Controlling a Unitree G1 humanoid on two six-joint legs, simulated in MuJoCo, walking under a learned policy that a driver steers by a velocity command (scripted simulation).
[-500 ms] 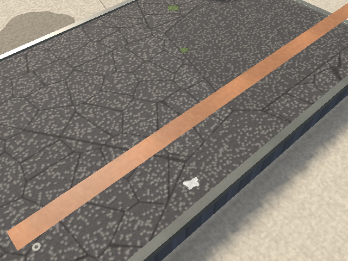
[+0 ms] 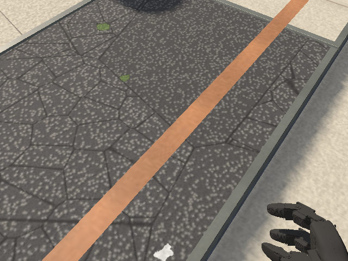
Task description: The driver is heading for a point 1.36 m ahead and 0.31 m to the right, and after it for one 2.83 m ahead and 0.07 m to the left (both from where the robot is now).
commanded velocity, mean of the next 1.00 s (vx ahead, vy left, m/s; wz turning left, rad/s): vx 0.08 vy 0.00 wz -0.52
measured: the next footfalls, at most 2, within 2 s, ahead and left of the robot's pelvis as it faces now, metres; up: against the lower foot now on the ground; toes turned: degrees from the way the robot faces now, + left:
right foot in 0.26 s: +0.31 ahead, -0.05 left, -0.04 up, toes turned -5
left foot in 0.64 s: +0.32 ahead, +0.21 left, +0.08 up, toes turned -21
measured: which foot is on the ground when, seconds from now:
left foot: down 0.00-0.24, up 0.26-0.62, down 0.64-1.00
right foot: up 0.00-0.24, down 0.26-0.64, up 0.66-1.00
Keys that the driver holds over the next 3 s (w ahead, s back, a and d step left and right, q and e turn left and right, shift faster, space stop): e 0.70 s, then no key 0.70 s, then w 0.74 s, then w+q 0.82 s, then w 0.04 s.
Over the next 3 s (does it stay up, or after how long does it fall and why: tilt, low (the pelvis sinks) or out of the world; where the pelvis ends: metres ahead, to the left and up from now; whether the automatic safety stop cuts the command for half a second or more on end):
stays up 0.83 -0.26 -0.04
